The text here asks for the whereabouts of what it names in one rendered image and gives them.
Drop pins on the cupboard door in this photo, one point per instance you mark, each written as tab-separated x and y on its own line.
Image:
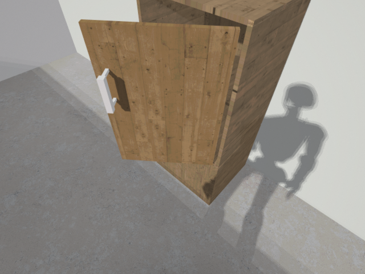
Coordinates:
170	81

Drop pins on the handle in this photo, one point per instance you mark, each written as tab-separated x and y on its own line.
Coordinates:
105	92

